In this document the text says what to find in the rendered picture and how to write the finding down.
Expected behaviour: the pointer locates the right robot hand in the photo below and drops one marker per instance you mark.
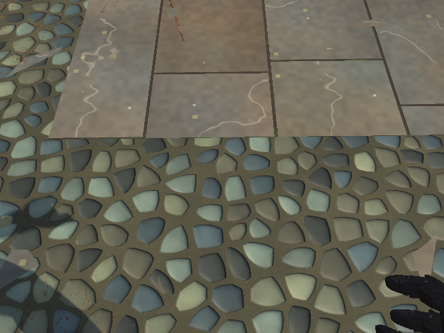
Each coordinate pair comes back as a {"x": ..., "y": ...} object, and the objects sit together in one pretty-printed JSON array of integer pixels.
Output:
[{"x": 430, "y": 291}]

